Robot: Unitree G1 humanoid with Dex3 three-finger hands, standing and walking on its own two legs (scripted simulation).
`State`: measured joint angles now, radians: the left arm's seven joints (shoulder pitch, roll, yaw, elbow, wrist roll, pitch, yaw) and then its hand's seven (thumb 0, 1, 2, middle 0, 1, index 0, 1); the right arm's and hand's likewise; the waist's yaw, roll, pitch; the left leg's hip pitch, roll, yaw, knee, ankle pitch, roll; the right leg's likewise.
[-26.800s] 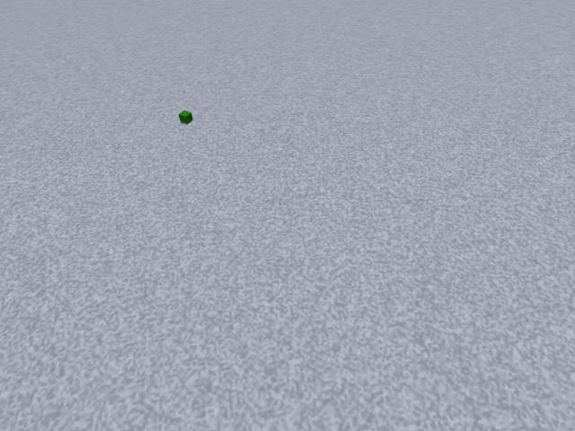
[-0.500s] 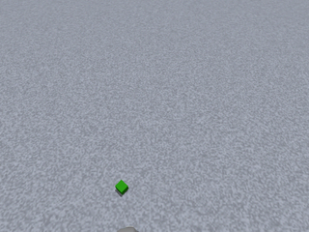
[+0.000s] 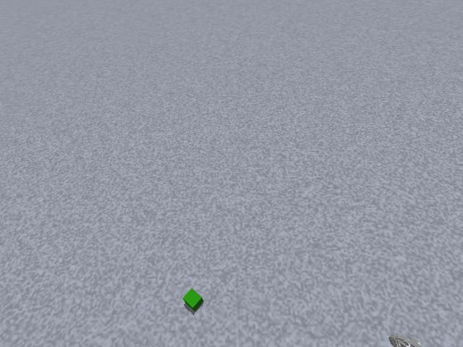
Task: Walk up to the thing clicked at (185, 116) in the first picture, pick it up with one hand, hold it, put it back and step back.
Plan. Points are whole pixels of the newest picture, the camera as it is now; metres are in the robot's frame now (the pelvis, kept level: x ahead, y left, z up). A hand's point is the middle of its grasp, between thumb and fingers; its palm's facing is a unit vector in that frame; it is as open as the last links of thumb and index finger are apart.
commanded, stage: walk up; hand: left
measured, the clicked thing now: (193, 299) +0.45 +0.24 -0.74
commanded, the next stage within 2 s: none
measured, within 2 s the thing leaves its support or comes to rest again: neither
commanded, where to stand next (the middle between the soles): +0.08 +0.00 m, yaw +1 degrees
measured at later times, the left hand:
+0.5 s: hand out of the picture +0.11 +0.26 -0.14, palm faces -0.05 -0.94 -0.33, open 7.4 cm
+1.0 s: hand out of the picture +0.07 +0.27 -0.14, palm faces +0.01 -0.93 -0.37, open 7.4 cm
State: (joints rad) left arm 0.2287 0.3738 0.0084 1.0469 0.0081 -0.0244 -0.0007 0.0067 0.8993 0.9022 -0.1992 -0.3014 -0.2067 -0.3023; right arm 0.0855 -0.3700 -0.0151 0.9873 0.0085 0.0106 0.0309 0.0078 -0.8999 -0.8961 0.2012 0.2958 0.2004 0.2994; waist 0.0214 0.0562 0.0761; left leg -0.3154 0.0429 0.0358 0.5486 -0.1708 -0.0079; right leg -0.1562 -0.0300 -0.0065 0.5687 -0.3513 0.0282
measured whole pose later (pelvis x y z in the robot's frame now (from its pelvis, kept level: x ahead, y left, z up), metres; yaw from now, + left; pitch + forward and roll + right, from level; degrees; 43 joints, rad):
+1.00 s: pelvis +0.00 +0.00 +0.01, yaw +1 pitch -2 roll -1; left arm 0.10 0.36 0.02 1.09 -0.01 0.00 0.01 0.01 0.90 0.90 -0.20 -0.30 -0.21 -0.30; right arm 0.03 -0.36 -0.04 1.08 0.01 0.03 0.03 0.01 -0.90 -0.90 0.20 0.30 0.20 0.30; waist 0.00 0.03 0.12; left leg -0.30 0.03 0.02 0.43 -0.10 0.00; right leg -0.13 -0.03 -0.02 0.44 -0.28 0.03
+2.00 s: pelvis -0.05 -0.01 -0.01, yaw +5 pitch -4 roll +0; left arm 0.17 0.35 0.03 0.90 0.02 -0.03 0.00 0.01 0.90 0.90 -0.20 -0.30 -0.21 -0.30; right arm 0.15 -0.41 -0.06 0.88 0.02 0.05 -0.01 0.01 -0.90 -0.90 0.20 0.30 0.20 0.30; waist 0.00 0.05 0.17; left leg -0.32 0.00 -0.06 1.00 -0.58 0.02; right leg -0.39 -0.02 -0.02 0.66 -0.20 -0.01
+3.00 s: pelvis -0.07 +0.05 +0.00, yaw -2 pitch -3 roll -1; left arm 0.25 0.44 0.07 0.92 0.01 0.03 -0.06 0.01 0.90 0.90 -0.20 -0.30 -0.21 -0.30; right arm 0.21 -0.34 -0.04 0.91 -0.03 -0.06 0.02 0.01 -0.90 -0.90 0.21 0.30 0.20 0.30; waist 0.01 -0.06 0.09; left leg -0.30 0.03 0.05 0.56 -0.26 0.04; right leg -0.36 -0.01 0.04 0.99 -0.51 -0.04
